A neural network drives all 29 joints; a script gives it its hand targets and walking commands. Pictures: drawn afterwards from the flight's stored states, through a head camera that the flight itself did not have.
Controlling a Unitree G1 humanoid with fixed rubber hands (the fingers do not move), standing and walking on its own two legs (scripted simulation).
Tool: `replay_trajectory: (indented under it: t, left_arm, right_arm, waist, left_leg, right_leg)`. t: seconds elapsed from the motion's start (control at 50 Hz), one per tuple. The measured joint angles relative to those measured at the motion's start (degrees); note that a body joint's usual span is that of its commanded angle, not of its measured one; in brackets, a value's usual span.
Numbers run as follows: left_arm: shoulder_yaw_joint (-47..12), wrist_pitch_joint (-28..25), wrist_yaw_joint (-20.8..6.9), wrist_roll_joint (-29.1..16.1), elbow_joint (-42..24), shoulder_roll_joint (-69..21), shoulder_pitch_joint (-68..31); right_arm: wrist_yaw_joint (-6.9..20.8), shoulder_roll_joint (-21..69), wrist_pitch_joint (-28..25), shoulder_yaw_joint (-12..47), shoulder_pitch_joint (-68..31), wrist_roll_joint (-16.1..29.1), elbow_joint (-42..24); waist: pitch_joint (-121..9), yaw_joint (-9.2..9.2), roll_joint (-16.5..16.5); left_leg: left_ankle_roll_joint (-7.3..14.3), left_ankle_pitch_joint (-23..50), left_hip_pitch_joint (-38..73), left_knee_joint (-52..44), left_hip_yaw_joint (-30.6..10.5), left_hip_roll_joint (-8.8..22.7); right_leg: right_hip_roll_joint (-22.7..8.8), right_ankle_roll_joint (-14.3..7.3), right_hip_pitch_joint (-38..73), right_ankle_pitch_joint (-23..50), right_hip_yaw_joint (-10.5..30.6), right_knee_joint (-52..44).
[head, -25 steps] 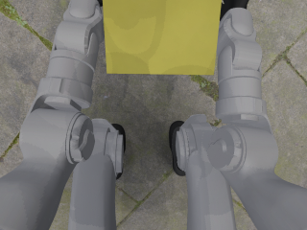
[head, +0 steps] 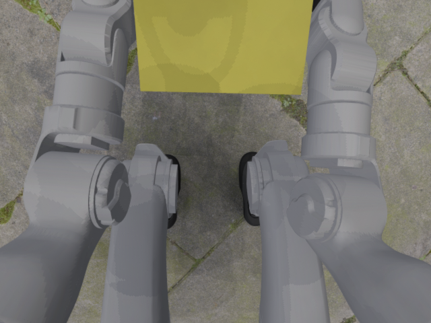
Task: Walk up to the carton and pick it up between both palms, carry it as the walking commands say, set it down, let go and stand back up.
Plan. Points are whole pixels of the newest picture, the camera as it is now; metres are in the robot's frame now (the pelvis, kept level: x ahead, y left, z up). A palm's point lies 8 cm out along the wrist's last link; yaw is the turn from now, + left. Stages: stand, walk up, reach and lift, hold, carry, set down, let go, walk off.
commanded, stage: reach and lift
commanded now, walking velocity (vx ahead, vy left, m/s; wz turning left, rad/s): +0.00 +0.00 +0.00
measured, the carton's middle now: (224, 4) +0.54 -0.03 -0.17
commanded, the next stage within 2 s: none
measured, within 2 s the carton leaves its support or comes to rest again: neither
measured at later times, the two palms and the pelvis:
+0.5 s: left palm out of the picture +0.54 +0.11 -0.05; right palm out of the picture +0.52 -0.15 -0.04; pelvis -0.01 +0.00 +0.04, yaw +0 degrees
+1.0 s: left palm out of the picture +0.52 +0.11 +0.02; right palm out of the picture +0.50 -0.15 +0.03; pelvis -0.01 +0.01 +0.10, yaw -1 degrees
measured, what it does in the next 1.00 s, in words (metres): rises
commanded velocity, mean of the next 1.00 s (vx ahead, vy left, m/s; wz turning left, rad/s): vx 0.00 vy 0.00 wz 0.00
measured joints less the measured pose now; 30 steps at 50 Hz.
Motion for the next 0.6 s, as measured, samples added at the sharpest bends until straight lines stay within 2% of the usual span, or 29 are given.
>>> replay_trajectory:
  t: [0.22,0.42,0.6]
  left_arm:
    - [1.9,1.3,-0.5,3.4,0.2,-1.7,-0.8]
    - [1.0,2.7,-0.4,2.4,-3.0,-2.0,1.6]
    - [0.9,2.8,-0.4,2.9,-3.6,-2.9,4.0]
  right_arm:
    - [1.0,-0.2,1.3,-1.5,0.0,-0.3,-0.2]
    - [0.8,0.8,2.6,-0.8,2.2,0.0,-3.3]
    - [1.1,1.5,2.6,-0.7,4.6,-0.9,-3.5]
  waist:
    - [0.0,-0.16,-0.4]
    - [0.0,0.35,-0.2]
    - [0.1,0.08,0.0]
  left_leg:
    - [0.5,1.9,3.4,-3.8,-0.1,0.5]
    - [0.5,2.4,7.3,-6.9,-0.3,0.2]
    - [0.7,2.4,12.8,-10.5,-0.4,0.2]
  right_leg:
    - [0.5,0.5,3.6,2.3,0.1,-4.5]
    - [0.0,0.4,7.6,2.5,0.2,-7.3]
    - [-0.1,0.3,13.2,2.5,0.2,-11.1]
